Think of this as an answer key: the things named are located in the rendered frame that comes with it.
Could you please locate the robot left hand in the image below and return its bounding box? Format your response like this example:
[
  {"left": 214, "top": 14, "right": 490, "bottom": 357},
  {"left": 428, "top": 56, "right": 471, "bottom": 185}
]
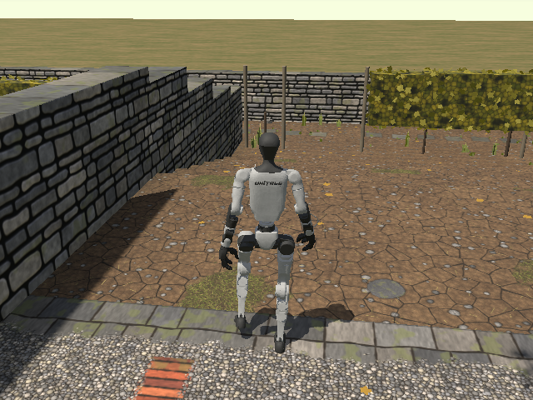
[{"left": 219, "top": 245, "right": 239, "bottom": 270}]

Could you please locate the robot left upper arm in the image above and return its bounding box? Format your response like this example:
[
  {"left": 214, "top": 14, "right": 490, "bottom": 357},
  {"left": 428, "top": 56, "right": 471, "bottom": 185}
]
[{"left": 231, "top": 168, "right": 251, "bottom": 216}]

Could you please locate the robot right hand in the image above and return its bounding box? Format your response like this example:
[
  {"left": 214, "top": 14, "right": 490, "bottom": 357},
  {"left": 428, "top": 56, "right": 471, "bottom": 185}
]
[{"left": 296, "top": 233, "right": 316, "bottom": 251}]

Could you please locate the robot right thigh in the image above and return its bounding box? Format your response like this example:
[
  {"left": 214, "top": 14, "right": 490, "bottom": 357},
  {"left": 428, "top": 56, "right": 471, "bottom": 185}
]
[{"left": 275, "top": 234, "right": 295, "bottom": 300}]

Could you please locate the left robot forearm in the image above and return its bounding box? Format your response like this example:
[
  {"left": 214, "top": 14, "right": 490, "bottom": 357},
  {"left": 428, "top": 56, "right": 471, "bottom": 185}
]
[{"left": 221, "top": 203, "right": 238, "bottom": 248}]

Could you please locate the robot right upper arm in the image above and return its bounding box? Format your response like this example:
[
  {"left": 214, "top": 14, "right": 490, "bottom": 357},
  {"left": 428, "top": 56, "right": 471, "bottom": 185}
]
[{"left": 286, "top": 168, "right": 307, "bottom": 214}]

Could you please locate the robot left foot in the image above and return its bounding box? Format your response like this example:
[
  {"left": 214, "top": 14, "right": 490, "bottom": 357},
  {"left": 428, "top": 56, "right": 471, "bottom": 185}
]
[{"left": 234, "top": 315, "right": 247, "bottom": 328}]

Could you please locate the right robot forearm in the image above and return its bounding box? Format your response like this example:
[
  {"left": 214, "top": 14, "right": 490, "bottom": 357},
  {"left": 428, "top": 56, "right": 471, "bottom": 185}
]
[{"left": 298, "top": 202, "right": 314, "bottom": 236}]

